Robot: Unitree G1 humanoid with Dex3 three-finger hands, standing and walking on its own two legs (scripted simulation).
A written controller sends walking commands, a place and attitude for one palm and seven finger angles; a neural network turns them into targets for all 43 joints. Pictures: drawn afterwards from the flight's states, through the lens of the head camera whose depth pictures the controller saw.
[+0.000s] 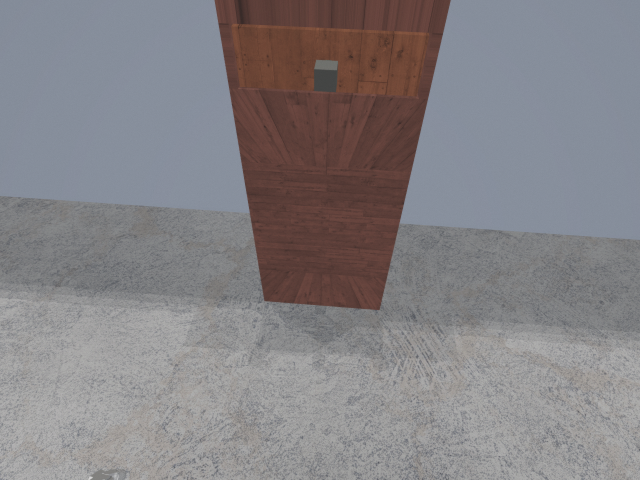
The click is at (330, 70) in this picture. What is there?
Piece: drawer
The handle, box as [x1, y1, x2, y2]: [314, 60, 337, 91]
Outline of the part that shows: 316,60 314,67 314,90 335,91 337,61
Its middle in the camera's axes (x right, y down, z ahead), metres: +0.01 -0.33 +0.77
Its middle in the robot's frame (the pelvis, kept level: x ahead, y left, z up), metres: +0.82 +0.03 +0.14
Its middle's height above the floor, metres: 0.91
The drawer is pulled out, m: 0.00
